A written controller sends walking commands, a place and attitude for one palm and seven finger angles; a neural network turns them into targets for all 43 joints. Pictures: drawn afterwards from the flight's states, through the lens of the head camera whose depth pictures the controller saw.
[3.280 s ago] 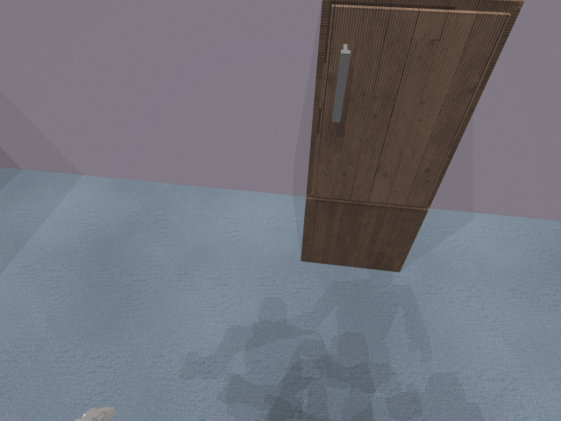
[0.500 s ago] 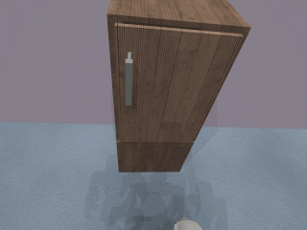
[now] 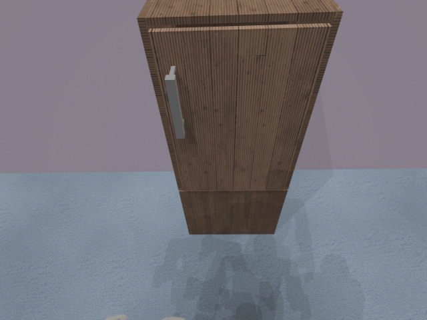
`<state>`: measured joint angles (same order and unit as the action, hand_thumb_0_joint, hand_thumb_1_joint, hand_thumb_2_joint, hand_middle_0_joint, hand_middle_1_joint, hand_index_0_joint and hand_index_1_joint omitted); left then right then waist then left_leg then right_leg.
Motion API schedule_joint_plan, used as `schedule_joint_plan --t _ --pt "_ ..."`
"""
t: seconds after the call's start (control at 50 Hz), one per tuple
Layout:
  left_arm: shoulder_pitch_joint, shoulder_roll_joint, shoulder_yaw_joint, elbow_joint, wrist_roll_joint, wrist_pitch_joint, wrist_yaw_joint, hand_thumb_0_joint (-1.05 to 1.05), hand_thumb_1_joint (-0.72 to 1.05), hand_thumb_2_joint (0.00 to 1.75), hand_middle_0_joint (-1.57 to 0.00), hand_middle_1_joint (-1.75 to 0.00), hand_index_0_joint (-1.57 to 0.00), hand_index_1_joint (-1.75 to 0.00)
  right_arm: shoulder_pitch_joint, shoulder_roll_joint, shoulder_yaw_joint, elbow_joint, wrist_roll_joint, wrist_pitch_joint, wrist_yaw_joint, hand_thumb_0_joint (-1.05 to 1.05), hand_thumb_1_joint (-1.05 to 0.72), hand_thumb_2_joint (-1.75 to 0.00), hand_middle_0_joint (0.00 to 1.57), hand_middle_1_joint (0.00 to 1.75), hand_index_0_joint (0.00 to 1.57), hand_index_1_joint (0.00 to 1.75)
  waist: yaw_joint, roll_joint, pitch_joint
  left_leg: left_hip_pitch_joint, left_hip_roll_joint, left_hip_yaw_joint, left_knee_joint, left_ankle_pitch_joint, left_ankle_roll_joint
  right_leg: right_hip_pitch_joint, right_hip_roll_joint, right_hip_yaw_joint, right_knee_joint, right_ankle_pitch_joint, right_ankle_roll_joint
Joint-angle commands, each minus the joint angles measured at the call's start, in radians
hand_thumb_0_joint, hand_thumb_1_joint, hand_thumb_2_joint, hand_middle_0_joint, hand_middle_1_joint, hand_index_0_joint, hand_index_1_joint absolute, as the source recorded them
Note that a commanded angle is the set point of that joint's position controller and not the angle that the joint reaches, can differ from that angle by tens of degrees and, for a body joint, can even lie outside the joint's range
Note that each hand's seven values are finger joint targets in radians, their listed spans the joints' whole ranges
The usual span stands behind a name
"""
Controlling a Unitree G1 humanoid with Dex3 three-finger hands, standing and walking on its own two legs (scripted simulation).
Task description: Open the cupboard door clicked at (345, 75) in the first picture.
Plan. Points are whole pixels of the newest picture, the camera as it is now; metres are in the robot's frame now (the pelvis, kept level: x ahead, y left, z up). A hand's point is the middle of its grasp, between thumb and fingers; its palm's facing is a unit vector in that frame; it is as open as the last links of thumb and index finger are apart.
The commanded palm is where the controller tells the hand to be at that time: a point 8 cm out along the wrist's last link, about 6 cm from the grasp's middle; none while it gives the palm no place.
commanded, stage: come to a stop and stand still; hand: left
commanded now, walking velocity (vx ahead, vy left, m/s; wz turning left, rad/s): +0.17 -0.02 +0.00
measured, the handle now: (176, 104) +0.58 +0.14 +0.08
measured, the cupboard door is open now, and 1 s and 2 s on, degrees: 0 0 0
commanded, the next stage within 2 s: look again from close up in 1.68 s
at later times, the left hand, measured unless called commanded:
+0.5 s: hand out of the picture -0.09 +0.24 -0.17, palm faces +0.00 -0.99 -0.12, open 7.4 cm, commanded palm none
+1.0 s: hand out of the picture +0.07 +0.15 -0.16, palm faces +0.07 -0.97 -0.21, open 7.1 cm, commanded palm none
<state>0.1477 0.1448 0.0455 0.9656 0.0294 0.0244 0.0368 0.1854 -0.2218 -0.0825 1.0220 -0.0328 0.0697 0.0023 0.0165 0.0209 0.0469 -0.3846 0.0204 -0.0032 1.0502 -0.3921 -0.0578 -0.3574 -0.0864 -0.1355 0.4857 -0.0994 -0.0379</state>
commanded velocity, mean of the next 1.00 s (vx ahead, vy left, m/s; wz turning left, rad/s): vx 0.07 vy -0.05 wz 0.00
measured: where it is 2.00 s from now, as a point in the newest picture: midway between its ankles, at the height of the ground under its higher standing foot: outside the picture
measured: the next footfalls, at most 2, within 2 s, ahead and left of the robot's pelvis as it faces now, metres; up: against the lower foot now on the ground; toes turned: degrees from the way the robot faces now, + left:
left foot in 0.14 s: +0.00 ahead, +0.12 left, +0.00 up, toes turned +7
right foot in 0.76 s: +0.08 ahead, -0.13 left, +0.00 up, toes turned -3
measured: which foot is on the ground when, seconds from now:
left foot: up 0.00-0.12, down 0.14-1.00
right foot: down 0.00-0.14, up 0.16-0.74, down 0.76-1.00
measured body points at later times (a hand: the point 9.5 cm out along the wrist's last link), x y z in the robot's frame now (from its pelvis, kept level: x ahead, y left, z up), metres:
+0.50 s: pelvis -0.04 +0.06 +0.02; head -0.04 +0.10 +0.47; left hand -0.08 +0.29 -0.16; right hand -0.15 -0.15 -0.12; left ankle -0.07 +0.13 -0.73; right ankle -0.06 -0.10 -0.65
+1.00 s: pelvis +0.00 -0.02 +0.00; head +0.00 -0.03 +0.45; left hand +0.06 +0.20 -0.15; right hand -0.02 -0.23 -0.16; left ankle -0.05 +0.12 -0.73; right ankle -0.01 -0.12 -0.73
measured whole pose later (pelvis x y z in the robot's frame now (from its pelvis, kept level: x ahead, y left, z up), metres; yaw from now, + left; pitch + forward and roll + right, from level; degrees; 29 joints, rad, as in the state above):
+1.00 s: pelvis +0.00 -0.02 +0.00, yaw +0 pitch -1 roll +0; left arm 0.18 0.14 0.03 1.08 0.00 -0.02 0.05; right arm 0.30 -0.12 -0.02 1.14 -0.01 0.00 -0.04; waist -0.01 0.03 0.00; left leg -0.15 0.07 0.05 0.48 -0.32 -0.05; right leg -0.20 -0.01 -0.12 0.49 -0.29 -0.04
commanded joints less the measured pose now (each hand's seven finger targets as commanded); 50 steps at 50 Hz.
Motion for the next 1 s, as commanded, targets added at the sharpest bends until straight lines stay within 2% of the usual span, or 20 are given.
schedule_joint_plan --t 0.0,0.06,0.08,0.1,0.12,0.14,0.16,0.2,0.26,0.4,0.54,0.6,0.68,0.7,0.72,0.74,0.76,0.8,0.88,0.98 --pt "0.048 0.243 0.057 -0.050 0.021 -0.001 0.006 0.00 0.90 0.90 -0.20 -0.30 -0.20 -0.30 0.154 -0.009 0.004 -0.019 0.012 -0.011 0.008 0.00 -0.90 -0.90 0.20 0.30 0.20 0.30 -0.005 -0.259 -0.054 0.123 -0.018 0.087 -0.229 -0.097 0.030 -0.017 -0.212 0.295 -0.363 -0.477 -0.062" --pt "0.010 0.246 0.057 -0.037 0.014 0.009 0.002 0.00 0.90 0.90 -0.20 -0.30 -0.20 -0.30 0.347 0.007 0.018 0.039 0.013 -0.029 0.003 0.00 -0.90 -0.90 0.20 0.30 0.20 0.30 -0.085 -0.235 -0.085 0.342 -0.054 0.145 -0.505 -0.035 0.065 -0.088 -0.142 0.230 -0.377 -0.531 0.005" --pt "0.002 0.227 0.050 -0.027 0.007 0.015 -0.001 0.00 0.90 0.90 -0.20 -0.30 -0.20 -0.30 0.401 -0.002 0.021 0.060 0.012 -0.034 -0.003 0.00 -0.90 -0.90 0.20 0.30 0.20 0.30 -0.107 -0.183 -0.062 0.408 -0.055 0.140 -0.646 0.001 0.073 -0.143 -0.101 0.188 -0.303 -0.565 0.041" --pt "0.027 0.170 0.035 -0.027 -0.004 0.017 -0.005 0.00 0.90 0.90 -0.20 -0.30 -0.20 -0.30 0.400 -0.037 0.017 0.055 0.004 -0.044 -0.012 0.00 -0.90 -0.90 0.20 0.30 0.20 0.30 -0.103 0.024 -0.030 0.380 0.045 -0.030 -0.803 -0.125 0.097 -0.210 -0.019 0.130 -0.081 -0.553 0.067" --pt "0.047 0.078 0.021 -0.035 -0.020 0.024 -0.008 0.00 0.90 0.90 -0.20 -0.30 -0.20 -0.30 0.319 -0.119 0.005 0.019 -0.007 -0.052 -0.022 0.00 -0.90 -0.90 0.20 0.30 0.20 0.30 -0.087 0.357 0.081 0.183 0.291 -0.382 -0.996 -0.459 0.141 -0.306 0.108 0.033 0.261 -0.427 0.092" --pt "0.026 0.093 0.032 -0.052 -0.015 0.031 -0.013 0.00 0.90 0.90 -0.20 -0.30 -0.20 -0.30 0.193 -0.160 0.005 -0.038 -0.003 -0.046 -0.037 0.00 -0.90 -0.90 0.20 0.30 0.20 0.30 -0.056 0.262 0.227 -0.060 0.400 -0.445 -1.087 -0.502 0.183 -0.311 0.058 0.178 0.389 -0.331 0.063" --pt "0.058 0.113 0.045 -0.042 -0.009 0.027 -0.030 0.00 0.90 0.90 -0.20 -0.30 -0.20 -0.30 0.097 -0.154 0.021 -0.066 -0.008 -0.052 -0.040 0.00 -0.90 -0.90 0.20 0.30 0.20 0.30 -0.001 0.174 0.208 -0.143 0.369 -0.415 -1.094 -0.468 0.196 -0.241 0.065 0.205 0.506 -0.243 0.060" --pt "0.152 0.123 0.052 0.015 0.006 0.023 -0.045 0.00 0.90 0.90 -0.20 -0.30 -0.20 -0.30 0.060 -0.091 0.038 -0.055 0.004 -0.081 -0.044 0.00 -0.90 -0.90 0.20 0.30 0.20 0.30 0.040 0.103 0.154 -0.067 0.247 -0.251 -1.018 -0.283 0.098 -0.237 0.092 0.201 0.617 -0.133 0.061" --pt "0.221 0.111 0.044 0.065 0.005 0.010 -0.050 0.00 0.90 0.90 -0.20 -0.30 -0.20 -0.30 0.174 -0.087 0.037 -0.011 0.013 -0.103 -0.053 0.00 -0.90 -0.90 0.20 0.30 0.20 0.30 0.006 0.073 0.079 0.164 0.186 -0.147 -0.939 -0.104 0.070 -0.314 0.110 0.180 0.678 -0.055 0.077" --pt "0.152 0.118 0.037 0.060 0.004 0.013 -0.048 0.00 0.90 0.90 -0.20 -0.30 -0.20 -0.30 0.380 -0.034 0.035 0.092 0.010 -0.113 -0.080 0.00 -0.90 -0.90 0.20 0.30 0.20 0.30 -0.070 0.102 0.067 0.350 0.274 -0.232 -0.904 0.072 0.107 -0.358 0.054 0.190 0.550 -0.106 0.078" --pt "0.099 0.051 0.007 0.064 -0.005 0.012 -0.045 0.00 0.90 0.90 -0.20 -0.30 -0.20 -0.30 0.398 -0.015 0.043 0.133 0.001 -0.108 -0.080 0.00 -0.90 -0.90 0.20 0.30 0.20 0.30 -0.074 0.128 0.071 0.330 0.277 -0.172 -0.853 0.316 0.221 -0.228 0.017 0.122 0.353 -0.223 0.075" --pt "0.071 0.025 -0.006 0.065 -0.014 0.001 -0.038 0.00 0.90 0.90 -0.20 -0.30 -0.20 -0.30 0.373 -0.008 0.043 0.140 0.000 -0.101 -0.071 0.00 -0.90 -0.90 0.20 0.30 0.20 0.30 -0.075 0.146 0.062 0.246 0.245 -0.140 -0.816 0.365 0.217 -0.079 0.038 0.077 0.222 -0.271 0.066" --pt "0.149 0.013 -0.004 0.107 -0.019 -0.019 -0.024 0.00 0.90 0.90 -0.20 -0.30 -0.20 -0.30 0.321 -0.001 0.040 0.145 0.005 -0.092 -0.063 0.00 -0.90 -0.90 0.20 0.30 0.20 0.30 -0.017 0.132 0.033 0.159 0.197 -0.088 -0.719 0.327 0.161 0.136 0.061 0.045 -0.032 -0.103 0.060" --pt "0.170 0.039 -0.003 0.118 -0.019 -0.026 -0.018 0.00 0.90 0.90 -0.20 -0.30 -0.20 -0.30 0.331 0.023 0.042 0.146 0.011 -0.094 -0.059 0.00 -0.90 -0.90 0.20 0.30 0.20 0.30 -0.013 0.088 0.019 0.109 0.161 -0.066 -0.675 0.294 0.126 0.233 0.038 0.076 -0.111 -0.022 0.057" --pt "0.206 0.072 -0.001 0.132 -0.020 -0.038 -0.010 0.00 0.90 0.90 -0.20 -0.30 -0.20 -0.30 0.335 0.061 0.051 0.143 0.019 -0.098 -0.054 0.00 -0.90 -0.90 0.20 0.30 0.20 0.30 -0.001 0.008 -0.008 0.033 0.128 -0.023 -0.619 0.201 0.086 0.344 -0.051 0.169 -0.131 0.041 0.037" --pt "0.212 0.117 0.001 0.144 -0.020 -0.049 -0.004 0.00 0.90 0.90 -0.20 -0.30 -0.20 -0.30 0.340 0.104 0.063 0.135 0.024 -0.096 -0.049 0.00 -0.90 -0.90 0.20 0.30 0.20 0.30 -0.013 -0.117 -0.014 -0.028 0.069 0.035 -0.583 0.029 0.051 0.369 -0.169 0.282 -0.139 0.112 -0.011" --pt "0.211 0.144 0.006 0.141 -0.019 -0.049 -0.004 0.00 0.90 0.90 -0.20 -0.30 -0.20 -0.30 0.337 0.106 0.062 0.128 0.020 -0.092 -0.047 0.00 -0.90 -0.90 0.20 0.30 0.20 0.30 -0.015 -0.153 -0.013 0.003 0.046 0.063 -0.547 -0.035 0.047 0.307 -0.219 0.302 -0.162 0.121 -0.052" --pt "0.177 0.130 0.006 0.135 -0.018 -0.052 0.001 0.00 0.90 0.90 -0.20 -0.30 -0.20 -0.30 0.320 0.100 0.058 0.127 0.015 -0.073 -0.047 0.00 -0.90 -0.90 0.20 0.30 0.20 0.30 -0.024 -0.264 -0.013 0.074 0.056 0.062 -0.484 -0.032 0.045 0.234 -0.173 0.276 -0.193 0.156 -0.068" --pt "0.135 0.081 -0.010 0.122 -0.025 -0.053 0.010 0.00 0.90 0.90 -0.20 -0.30 -0.20 -0.30 0.303 0.082 0.057 0.143 0.024 -0.075 -0.051 0.00 -0.90 -0.90 0.20 0.30 0.20 0.30 -0.034 -0.139 -0.016 0.149 0.077 0.046 -0.597 0.198 0.040 0.248 -0.131 0.183 -0.093 0.470 -0.049" --pt "0.128 0.111 0.006 0.099 -0.021 -0.041 0.016 0.00 0.90 0.90 -0.20 -0.30 -0.20 -0.30 0.219 0.047 0.046 0.117 0.023 -0.065 -0.051 0.00 -0.90 -0.90 0.20 0.30 0.20 0.30 -0.016 -0.035 -0.001 0.201 0.083 0.054 -0.605 0.351 0.035 0.209 -0.100 0.175 -0.073 0.396 -0.012"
